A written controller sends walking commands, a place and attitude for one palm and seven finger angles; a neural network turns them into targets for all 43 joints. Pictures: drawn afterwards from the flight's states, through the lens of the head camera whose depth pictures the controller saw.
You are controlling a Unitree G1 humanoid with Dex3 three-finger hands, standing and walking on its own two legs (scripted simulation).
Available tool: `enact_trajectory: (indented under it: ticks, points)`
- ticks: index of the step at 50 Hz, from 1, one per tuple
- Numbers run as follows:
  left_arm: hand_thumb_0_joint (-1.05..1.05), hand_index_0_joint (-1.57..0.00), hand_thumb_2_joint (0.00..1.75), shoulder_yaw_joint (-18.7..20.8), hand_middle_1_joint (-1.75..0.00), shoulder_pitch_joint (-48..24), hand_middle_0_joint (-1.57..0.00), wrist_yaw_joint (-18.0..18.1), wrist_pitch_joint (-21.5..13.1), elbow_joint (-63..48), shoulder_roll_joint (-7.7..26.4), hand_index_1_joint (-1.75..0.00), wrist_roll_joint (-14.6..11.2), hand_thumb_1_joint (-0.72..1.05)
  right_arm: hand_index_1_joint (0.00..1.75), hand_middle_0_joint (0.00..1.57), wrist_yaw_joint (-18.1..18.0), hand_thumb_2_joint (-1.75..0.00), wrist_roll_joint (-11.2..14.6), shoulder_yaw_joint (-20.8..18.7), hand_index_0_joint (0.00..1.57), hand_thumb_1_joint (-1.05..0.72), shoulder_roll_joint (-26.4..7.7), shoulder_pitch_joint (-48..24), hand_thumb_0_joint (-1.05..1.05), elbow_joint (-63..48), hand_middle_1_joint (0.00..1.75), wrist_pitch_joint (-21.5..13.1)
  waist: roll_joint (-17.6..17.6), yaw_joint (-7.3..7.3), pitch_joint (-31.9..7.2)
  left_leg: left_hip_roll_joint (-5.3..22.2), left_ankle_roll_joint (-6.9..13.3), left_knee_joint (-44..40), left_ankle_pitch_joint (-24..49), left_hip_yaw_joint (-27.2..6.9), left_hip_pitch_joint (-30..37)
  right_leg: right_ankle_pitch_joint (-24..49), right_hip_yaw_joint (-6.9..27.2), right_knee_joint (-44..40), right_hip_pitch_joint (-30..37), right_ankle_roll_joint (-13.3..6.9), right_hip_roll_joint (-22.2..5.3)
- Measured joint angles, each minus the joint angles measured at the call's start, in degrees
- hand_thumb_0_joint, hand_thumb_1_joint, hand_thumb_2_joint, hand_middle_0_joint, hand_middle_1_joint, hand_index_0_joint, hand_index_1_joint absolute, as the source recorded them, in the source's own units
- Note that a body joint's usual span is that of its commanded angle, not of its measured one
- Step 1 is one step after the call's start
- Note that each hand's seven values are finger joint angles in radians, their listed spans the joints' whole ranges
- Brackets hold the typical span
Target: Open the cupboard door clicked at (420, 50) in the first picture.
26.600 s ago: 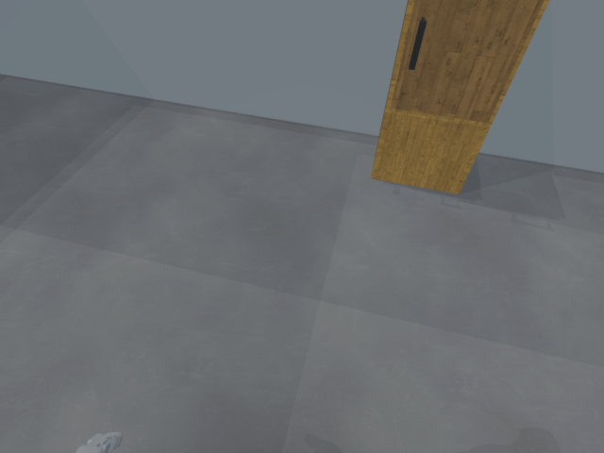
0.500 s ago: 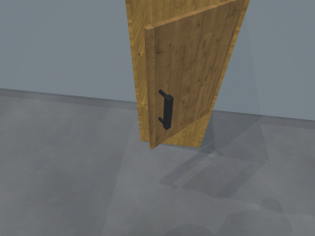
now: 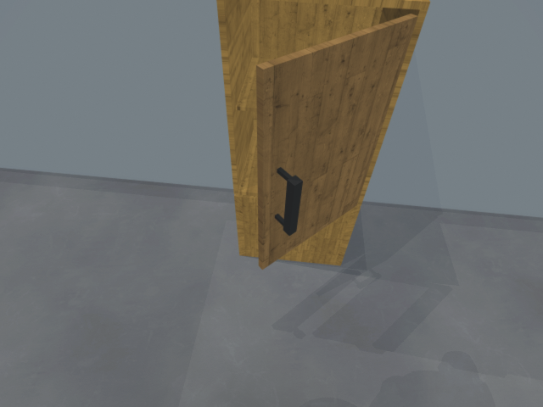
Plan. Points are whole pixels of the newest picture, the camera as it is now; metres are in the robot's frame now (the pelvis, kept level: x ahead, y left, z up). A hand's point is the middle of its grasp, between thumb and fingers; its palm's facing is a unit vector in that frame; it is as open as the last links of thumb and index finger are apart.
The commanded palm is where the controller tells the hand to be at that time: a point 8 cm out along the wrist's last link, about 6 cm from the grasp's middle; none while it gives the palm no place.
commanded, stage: let the arm hang, fingers relaxed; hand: left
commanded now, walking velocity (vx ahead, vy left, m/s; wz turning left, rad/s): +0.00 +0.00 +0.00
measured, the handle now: (286, 202) +0.55 +0.00 -0.07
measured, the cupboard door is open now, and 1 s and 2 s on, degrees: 45 45 45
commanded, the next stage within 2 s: look to check the result in 0.10 s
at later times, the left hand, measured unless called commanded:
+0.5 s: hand out of the picture -0.01 +0.18 -0.18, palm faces +0.05 -0.98 -0.17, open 7.4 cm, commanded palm none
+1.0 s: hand out of the picture +0.01 +0.19 -0.18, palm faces +0.03 -0.98 -0.17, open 7.4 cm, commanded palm none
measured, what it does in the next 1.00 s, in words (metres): stands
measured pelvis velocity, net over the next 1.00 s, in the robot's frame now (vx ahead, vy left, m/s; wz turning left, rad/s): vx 0.02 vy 0.02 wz -0.04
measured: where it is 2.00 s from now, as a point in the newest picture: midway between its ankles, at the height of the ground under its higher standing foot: outside the picture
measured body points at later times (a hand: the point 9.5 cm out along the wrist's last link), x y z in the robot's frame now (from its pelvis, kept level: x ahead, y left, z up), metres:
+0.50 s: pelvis +0.01 +0.02 +0.00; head +0.03 +0.02 +0.45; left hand -0.01 +0.23 -0.16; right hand +0.00 -0.20 -0.16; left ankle +0.02 +0.11 -0.74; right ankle -0.02 -0.11 -0.74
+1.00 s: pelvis +0.02 +0.02 +0.00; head +0.04 +0.02 +0.45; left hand +0.01 +0.24 -0.17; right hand +0.01 -0.20 -0.16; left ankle +0.02 +0.11 -0.74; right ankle -0.02 -0.11 -0.74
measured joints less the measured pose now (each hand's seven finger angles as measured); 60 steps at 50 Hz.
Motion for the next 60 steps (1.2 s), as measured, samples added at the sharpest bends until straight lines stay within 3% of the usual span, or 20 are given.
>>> enact_trajectory:
  ticks: [45, 53, 58, 60]
  points:
    - [0.0, -0.2, 0.9, 0.22, -0.3, -0.54, -0.2, 0.04, -0.11, 0.07, 0.81, -0.3, 0.2, 0.91, 0.3, 0.2, -0.17, -0.9, 0.12, -0.07, 0.2, -0.92, -1.36, -1.8, 0.01, 0.02, 0.3, -0.75, -0.71, 0.34, 0.98, -1.92, 1.77, -1.48, -0.85, 1.0, 1.25, -0.93, 0.91, -1.11, 0.97, 1.83, -1.98]
    - [0.0, -0.2, 0.9, 2.35, -0.3, -0.56, -0.2, -0.94, 2.15, -2.19, 1.68, -0.3, 0.56, 0.9, 0.3, 0.2, -0.64, -0.9, 0.09, -1.83, 0.2, -0.91, -1.82, -3.18, 0.01, -2.93, 0.3, 0.56, -1.01, 0.89, 2.05, -0.49, 1.57, 2.82, -3.49, 4.5, -0.83, -3.08, 4.36, 5.34, -3.52, 1.42, -0.7]
    - [0.0, -0.2, 0.9, 3.64, -0.3, -1.43, -0.2, -1.65, 3.53, -4.78, 2.96, -0.3, 0.95, 0.91, 0.3, 0.2, -0.57, -0.9, -0.36, -2.83, 0.2, -0.91, -2.88, -4.44, 0.01, -6.19, 0.3, 0.87, -0.82, 1.57, 3.76, 1.08, 0.96, 5.36, -5.15, 8.71, -1.63, -10.78, 1.46, 17.79, -9.99, 0.56, -1.15]
    - [0.0, -0.2, 0.9, 3.93, -0.3, -1.89, -0.2, -1.9, 3.47, -5.79, 3.19, -0.3, 1.01, 0.91, 0.3, 0.2, -0.48, -0.9, -0.53, -3.1, 0.2, -0.91, -3.7, -4.76, 0.01, -7.22, 0.3, 0.95, 0.2, 1.56, 4.31, 2.2, 0.26, 6.65, -5.88, 9.86, -1.95, -10.6, -0.06, 18.0, -10.51, 0.51, -1.14]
